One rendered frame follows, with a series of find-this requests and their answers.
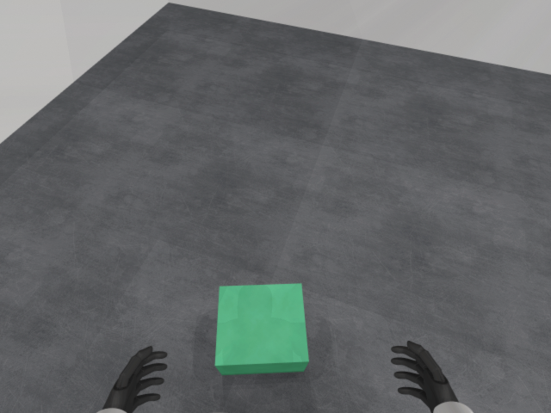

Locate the left robot hand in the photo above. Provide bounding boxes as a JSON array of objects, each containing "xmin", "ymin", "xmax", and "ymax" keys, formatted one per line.
[{"xmin": 102, "ymin": 346, "xmax": 167, "ymax": 413}]

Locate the carton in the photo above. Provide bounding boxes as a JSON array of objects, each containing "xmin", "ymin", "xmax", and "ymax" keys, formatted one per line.
[{"xmin": 215, "ymin": 283, "xmax": 309, "ymax": 375}]

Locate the right robot hand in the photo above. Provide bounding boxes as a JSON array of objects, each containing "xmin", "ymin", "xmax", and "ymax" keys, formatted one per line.
[{"xmin": 391, "ymin": 341, "xmax": 459, "ymax": 413}]

